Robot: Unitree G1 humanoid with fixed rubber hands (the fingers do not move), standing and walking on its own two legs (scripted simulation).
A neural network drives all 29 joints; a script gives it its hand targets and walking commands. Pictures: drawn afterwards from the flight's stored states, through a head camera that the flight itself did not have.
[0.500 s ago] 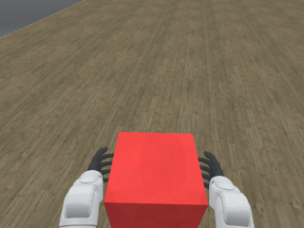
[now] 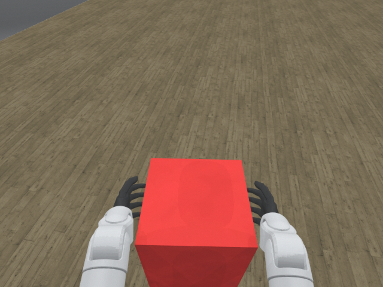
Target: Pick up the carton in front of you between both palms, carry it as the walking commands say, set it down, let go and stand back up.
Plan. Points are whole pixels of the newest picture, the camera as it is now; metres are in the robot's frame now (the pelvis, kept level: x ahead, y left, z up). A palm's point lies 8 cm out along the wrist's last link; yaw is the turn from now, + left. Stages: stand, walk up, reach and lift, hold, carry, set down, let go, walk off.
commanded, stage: carry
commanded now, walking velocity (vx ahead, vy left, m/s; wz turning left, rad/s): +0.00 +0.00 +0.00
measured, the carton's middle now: (194, 225) +0.31 +0.00 -0.05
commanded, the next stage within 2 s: hold in 0.22 s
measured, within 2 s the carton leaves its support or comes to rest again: neither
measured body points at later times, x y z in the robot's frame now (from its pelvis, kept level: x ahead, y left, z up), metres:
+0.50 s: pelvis -0.02 +0.00 +0.01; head -0.04 -0.01 +0.46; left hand +0.26 +0.18 +0.03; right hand +0.28 -0.12 +0.03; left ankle -0.02 +0.10 -0.74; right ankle +0.02 -0.13 -0.74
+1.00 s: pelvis -0.06 -0.03 -0.02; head -0.01 -0.03 +0.43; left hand +0.29 +0.17 -0.01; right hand +0.33 -0.13 -0.01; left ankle -0.02 +0.10 -0.74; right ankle +0.02 -0.13 -0.74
